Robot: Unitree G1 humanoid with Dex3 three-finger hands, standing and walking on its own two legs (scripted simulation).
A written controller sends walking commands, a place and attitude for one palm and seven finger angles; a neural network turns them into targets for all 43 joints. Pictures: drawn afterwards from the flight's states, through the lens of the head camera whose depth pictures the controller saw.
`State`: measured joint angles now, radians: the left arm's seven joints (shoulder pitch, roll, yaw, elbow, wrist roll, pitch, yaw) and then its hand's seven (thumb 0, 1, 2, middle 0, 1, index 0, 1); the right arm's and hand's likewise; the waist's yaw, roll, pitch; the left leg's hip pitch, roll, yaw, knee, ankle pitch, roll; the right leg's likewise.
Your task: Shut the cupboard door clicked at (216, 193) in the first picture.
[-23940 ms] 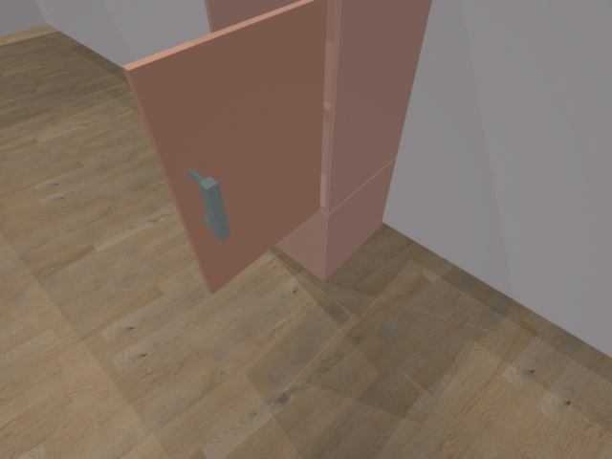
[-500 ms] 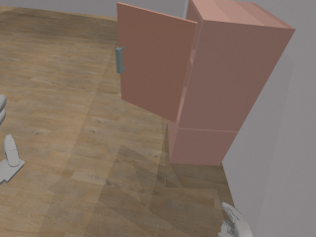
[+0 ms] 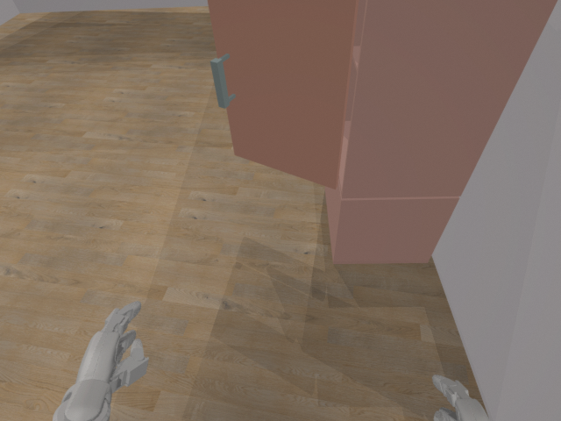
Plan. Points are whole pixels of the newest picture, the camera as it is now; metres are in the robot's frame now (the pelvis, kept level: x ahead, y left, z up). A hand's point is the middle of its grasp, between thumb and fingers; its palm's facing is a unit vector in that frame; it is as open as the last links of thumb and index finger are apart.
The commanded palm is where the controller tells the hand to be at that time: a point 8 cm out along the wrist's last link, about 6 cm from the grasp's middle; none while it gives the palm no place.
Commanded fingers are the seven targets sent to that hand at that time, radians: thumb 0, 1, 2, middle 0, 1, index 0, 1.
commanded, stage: let the arm hang, fingers relaxed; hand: left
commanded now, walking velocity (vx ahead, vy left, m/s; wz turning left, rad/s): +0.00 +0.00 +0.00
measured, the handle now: (225, 81) +1.04 +0.18 -0.01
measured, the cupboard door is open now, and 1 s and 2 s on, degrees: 61 61 61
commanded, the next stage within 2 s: look to check the result in 0.94 s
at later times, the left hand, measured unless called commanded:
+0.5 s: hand out of the picture +0.01 +0.20 -0.15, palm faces +0.02 -0.97 -0.23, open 7.3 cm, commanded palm none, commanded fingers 0.00 0.90 0.90 -0.20 -0.30 -0.20 -0.30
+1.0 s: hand out of the picture -0.01 +0.17 -0.15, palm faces +0.01 -0.99 -0.15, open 7.4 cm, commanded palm none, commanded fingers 0.00 0.90 0.90 -0.20 -0.30 -0.20 -0.30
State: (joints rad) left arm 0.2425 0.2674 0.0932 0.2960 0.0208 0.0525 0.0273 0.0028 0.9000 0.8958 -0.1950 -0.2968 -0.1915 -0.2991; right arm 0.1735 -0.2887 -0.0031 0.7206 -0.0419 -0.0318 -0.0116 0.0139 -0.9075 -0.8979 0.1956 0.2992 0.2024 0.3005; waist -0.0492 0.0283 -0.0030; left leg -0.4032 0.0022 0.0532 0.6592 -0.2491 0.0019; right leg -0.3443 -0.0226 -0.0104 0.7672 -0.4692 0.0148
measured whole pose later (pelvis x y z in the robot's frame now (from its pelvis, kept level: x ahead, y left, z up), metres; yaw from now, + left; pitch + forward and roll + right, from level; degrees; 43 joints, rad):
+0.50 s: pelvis +0.01 +0.01 +0.03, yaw -1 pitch -2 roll +0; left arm 0.32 0.20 0.02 1.07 0.01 0.02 0.02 -0.01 0.91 0.89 -0.20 -0.30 -0.20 -0.30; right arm 0.29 -0.17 0.00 1.07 -0.02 0.02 -0.03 0.01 -0.91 -0.90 0.20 0.30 0.20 0.30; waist -0.01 0.00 0.01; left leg -0.20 0.01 0.05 0.42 -0.19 0.01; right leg -0.15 0.01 -0.01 0.41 -0.23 -0.01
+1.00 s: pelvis +0.01 +0.02 +0.03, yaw -2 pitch -2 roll +0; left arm 0.34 0.12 0.01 1.14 0.02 0.00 0.03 0.00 0.90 0.89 -0.20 -0.30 -0.20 -0.30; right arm 0.32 -0.13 0.00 1.13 -0.02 0.00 -0.03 0.01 -0.91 -0.90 0.20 0.30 0.20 0.30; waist -0.01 -0.01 0.01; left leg -0.19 0.00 0.08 0.40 -0.18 0.03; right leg -0.16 0.00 0.02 0.42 -0.23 0.00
